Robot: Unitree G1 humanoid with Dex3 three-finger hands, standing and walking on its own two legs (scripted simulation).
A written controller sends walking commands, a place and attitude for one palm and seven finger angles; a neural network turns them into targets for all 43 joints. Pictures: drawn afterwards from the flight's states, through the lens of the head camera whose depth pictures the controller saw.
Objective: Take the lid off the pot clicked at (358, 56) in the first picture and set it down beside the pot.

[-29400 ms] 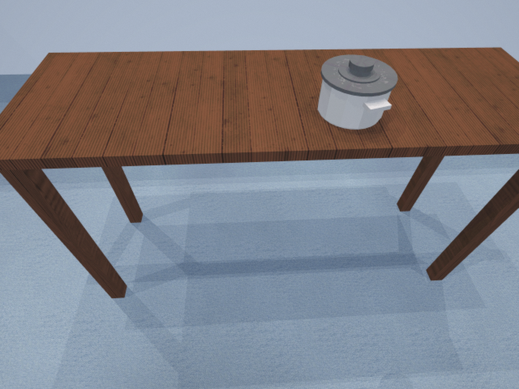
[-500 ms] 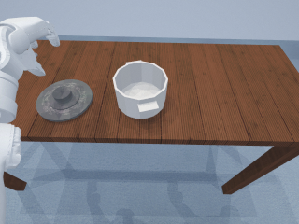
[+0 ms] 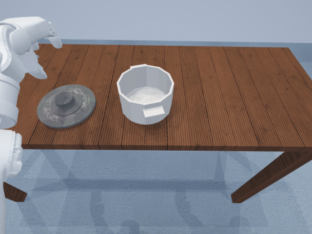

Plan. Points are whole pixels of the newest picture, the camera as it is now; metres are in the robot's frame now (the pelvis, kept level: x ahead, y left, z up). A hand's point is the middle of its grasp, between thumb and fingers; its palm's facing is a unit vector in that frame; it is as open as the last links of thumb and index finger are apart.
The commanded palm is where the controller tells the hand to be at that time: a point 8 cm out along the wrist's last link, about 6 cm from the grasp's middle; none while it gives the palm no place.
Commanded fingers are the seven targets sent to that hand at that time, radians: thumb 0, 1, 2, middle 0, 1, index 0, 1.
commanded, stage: draw the hand back to the body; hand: left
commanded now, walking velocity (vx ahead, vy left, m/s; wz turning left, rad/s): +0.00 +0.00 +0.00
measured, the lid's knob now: (64, 99) +0.49 +0.26 +0.05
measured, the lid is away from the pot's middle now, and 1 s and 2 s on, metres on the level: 0.24 0.24 0.24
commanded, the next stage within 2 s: none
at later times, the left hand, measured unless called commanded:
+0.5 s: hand (48, 63) +0.41 +0.20 +0.24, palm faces +0.21 -0.89 -0.41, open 11.0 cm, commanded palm +0.36 +0.25 +0.26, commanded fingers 0.00 0.04 0.80 -0.38 -0.69 -0.38 -0.69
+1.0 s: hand (27, 88) +0.32 +0.20 +0.26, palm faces +0.44 -0.88 -0.20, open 9.1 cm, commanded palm +0.27 +0.23 +0.25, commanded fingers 0.00 0.66 0.87 -0.25 -0.41 -0.25 -0.41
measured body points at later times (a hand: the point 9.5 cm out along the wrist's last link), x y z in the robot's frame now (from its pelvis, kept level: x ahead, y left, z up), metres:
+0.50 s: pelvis +0.00 -0.02 +0.00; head +0.02 -0.02 +0.45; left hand +0.39 +0.24 +0.26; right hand +0.16 -0.25 -0.09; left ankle -0.03 +0.05 -0.74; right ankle -0.01 -0.15 -0.74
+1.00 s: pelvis +0.00 -0.06 +0.00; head +0.00 -0.08 +0.45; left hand +0.29 +0.24 +0.27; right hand +0.17 -0.31 -0.09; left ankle -0.03 +0.05 -0.74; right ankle -0.01 -0.15 -0.74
